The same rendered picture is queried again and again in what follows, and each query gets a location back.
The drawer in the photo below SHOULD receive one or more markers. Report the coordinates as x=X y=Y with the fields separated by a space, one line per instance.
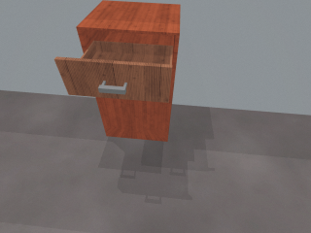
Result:
x=146 y=68

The handle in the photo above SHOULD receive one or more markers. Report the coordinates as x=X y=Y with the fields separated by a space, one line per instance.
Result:
x=113 y=89

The cabinet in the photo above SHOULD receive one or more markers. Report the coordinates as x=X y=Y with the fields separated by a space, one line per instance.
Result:
x=135 y=23

